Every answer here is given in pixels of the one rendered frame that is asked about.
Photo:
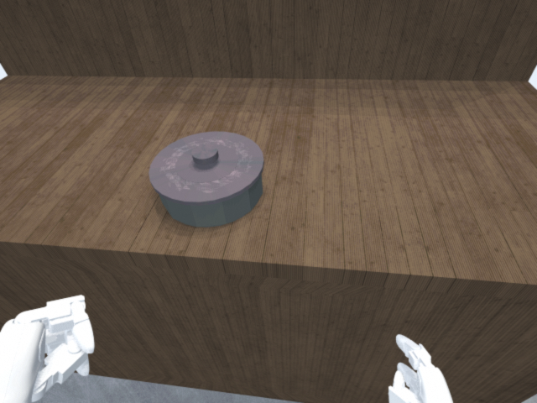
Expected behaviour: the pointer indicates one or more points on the pot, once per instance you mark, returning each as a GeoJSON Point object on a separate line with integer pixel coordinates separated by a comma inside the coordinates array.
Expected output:
{"type": "Point", "coordinates": [216, 214]}

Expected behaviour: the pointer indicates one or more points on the table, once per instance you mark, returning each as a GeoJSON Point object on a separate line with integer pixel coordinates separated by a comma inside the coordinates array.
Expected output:
{"type": "Point", "coordinates": [399, 140]}

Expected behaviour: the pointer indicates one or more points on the left robot hand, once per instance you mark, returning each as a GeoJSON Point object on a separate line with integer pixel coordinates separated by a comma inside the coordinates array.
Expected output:
{"type": "Point", "coordinates": [63, 330]}

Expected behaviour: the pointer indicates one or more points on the knob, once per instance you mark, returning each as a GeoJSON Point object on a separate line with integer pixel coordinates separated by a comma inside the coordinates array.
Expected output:
{"type": "Point", "coordinates": [205, 154]}

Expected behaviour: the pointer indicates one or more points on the lid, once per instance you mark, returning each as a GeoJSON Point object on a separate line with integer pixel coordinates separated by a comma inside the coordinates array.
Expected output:
{"type": "Point", "coordinates": [176, 177]}

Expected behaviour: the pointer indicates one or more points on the right robot hand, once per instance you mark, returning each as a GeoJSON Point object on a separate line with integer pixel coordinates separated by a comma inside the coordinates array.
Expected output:
{"type": "Point", "coordinates": [427, 386]}

